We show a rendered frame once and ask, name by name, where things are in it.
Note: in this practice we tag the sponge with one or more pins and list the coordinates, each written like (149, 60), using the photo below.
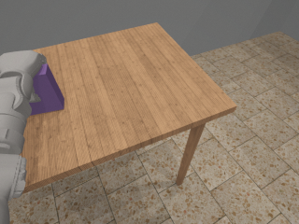
(48, 91)

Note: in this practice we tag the left robot upper arm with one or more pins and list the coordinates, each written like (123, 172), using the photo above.
(12, 182)

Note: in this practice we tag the table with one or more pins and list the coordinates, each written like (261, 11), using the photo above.
(122, 91)

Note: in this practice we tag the robot left hand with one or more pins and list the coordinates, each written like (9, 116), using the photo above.
(28, 61)

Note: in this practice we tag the left robot forearm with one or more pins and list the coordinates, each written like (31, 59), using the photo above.
(15, 93)

